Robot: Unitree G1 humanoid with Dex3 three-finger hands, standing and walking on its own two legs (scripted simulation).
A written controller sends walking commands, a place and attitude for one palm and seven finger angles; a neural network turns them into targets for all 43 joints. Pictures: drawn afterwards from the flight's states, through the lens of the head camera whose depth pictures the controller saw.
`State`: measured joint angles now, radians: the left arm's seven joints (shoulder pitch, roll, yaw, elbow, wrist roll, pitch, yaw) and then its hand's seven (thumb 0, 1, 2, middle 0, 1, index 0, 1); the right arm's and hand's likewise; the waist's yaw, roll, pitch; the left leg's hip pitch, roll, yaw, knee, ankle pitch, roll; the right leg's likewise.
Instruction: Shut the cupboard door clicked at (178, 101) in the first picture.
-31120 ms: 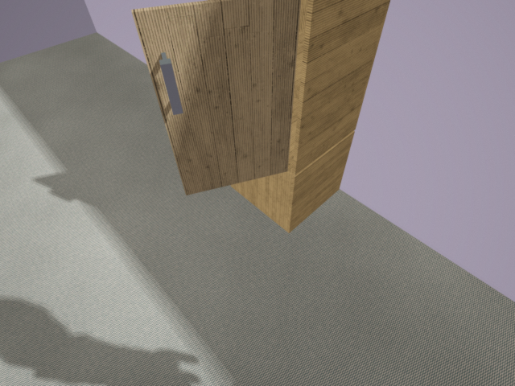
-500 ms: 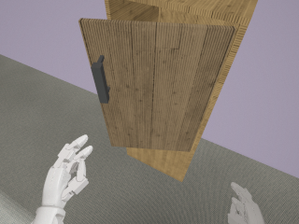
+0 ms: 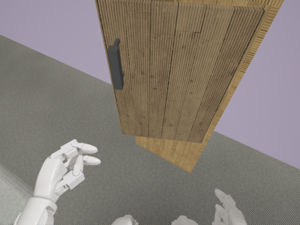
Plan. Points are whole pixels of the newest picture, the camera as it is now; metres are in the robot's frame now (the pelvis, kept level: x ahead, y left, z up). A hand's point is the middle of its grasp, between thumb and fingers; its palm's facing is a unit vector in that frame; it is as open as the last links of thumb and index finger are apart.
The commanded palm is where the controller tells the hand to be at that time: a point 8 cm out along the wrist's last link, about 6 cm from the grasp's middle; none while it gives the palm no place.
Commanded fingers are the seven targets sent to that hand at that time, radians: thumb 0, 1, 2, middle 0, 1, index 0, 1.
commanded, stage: raise the hand and make a fist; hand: left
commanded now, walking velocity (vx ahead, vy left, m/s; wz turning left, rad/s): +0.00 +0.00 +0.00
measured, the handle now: (118, 64) +0.51 +0.12 +0.15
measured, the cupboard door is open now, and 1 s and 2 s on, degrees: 24 24 24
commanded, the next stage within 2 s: bring the fist close to the handle in 1.14 s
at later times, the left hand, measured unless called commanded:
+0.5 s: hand (66, 155) +0.24 +0.19 +0.12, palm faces -0.03 -1.00 -0.07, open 3.0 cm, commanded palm +0.22 +0.25 +0.13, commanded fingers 0.00 0.90 0.90 -1.30 -1.50 -1.30 -1.50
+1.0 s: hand (69, 145) +0.25 +0.18 +0.15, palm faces -0.04 -1.00 -0.06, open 3.1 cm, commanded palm +0.22 +0.23 +0.15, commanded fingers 0.00 0.90 0.90 -1.30 -1.50 -1.30 -1.50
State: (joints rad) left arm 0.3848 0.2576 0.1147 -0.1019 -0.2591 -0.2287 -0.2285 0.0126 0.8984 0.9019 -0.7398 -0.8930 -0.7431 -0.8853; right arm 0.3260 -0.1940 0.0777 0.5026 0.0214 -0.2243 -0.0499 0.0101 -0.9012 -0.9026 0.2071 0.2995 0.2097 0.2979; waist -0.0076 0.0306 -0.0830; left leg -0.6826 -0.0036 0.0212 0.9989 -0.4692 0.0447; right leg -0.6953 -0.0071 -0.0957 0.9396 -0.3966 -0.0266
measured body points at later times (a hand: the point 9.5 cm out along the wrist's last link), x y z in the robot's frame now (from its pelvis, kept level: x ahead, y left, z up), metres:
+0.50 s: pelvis +0.03 +0.01 +0.02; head +0.05 +0.01 +0.47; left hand +0.24 +0.25 +0.12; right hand +0.23 -0.20 -0.03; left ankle +0.02 +0.09 -0.68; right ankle +0.04 -0.11 -0.68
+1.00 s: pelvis +0.03 -0.01 +0.04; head +0.02 -0.02 +0.49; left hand +0.25 +0.23 +0.15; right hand +0.21 -0.24 -0.02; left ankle +0.02 +0.09 -0.68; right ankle +0.04 -0.11 -0.68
